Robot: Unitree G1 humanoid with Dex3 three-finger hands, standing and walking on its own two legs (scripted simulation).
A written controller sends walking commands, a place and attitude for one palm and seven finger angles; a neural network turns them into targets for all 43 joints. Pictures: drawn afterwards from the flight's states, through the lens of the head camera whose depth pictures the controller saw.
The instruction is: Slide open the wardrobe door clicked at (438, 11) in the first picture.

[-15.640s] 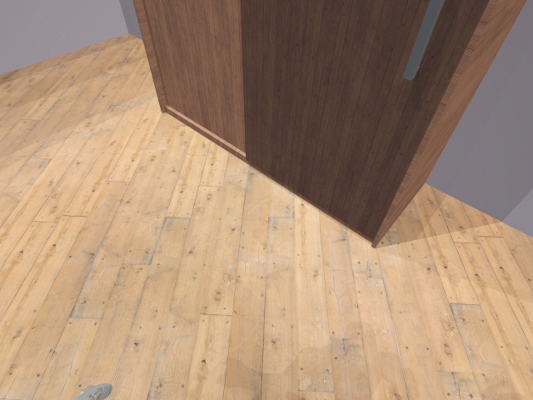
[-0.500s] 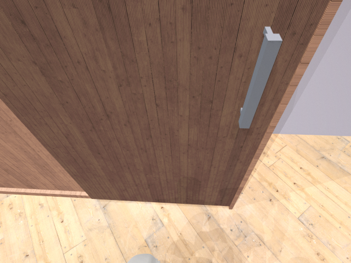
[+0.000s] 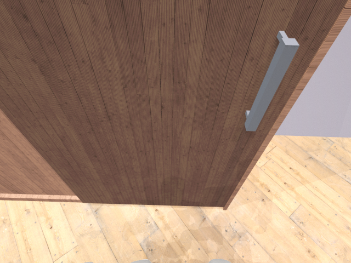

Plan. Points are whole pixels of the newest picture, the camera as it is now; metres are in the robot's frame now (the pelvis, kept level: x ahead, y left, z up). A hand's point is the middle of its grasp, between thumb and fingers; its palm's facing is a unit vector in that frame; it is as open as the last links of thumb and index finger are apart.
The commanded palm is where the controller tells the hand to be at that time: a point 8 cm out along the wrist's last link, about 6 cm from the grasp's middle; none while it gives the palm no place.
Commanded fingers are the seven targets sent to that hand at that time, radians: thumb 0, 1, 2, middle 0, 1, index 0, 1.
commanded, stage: come to a stop and stand still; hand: right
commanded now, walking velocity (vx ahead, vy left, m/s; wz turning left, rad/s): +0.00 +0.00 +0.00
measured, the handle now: (263, 87) +0.47 -0.18 +0.16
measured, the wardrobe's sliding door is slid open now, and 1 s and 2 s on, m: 0.00 0.00 0.00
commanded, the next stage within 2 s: look again from close up in 1.44 s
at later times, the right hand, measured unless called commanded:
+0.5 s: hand out of the picture -0.06 -0.19 -0.17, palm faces +0.04 +0.98 -0.20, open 7.4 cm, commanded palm none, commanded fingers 0.00 -0.90 -0.90 0.20 0.30 0.20 0.30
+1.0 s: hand out of the picture -0.08 -0.19 -0.17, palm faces +0.02 +0.98 -0.19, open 7.3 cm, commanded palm none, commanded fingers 0.00 -0.90 -0.90 0.20 0.30 0.20 0.30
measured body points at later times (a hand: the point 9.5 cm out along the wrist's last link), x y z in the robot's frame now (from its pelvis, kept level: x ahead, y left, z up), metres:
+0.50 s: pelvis -0.05 -0.02 +0.00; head -0.03 -0.01 +0.45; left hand -0.04 +0.20 -0.16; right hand -0.06 -0.24 -0.15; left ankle -0.06 +0.08 -0.73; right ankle -0.04 -0.14 -0.73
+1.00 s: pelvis -0.07 -0.03 +0.00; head -0.06 -0.02 +0.45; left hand -0.08 +0.18 -0.16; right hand -0.08 -0.24 -0.16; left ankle -0.06 +0.08 -0.73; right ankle -0.03 -0.14 -0.73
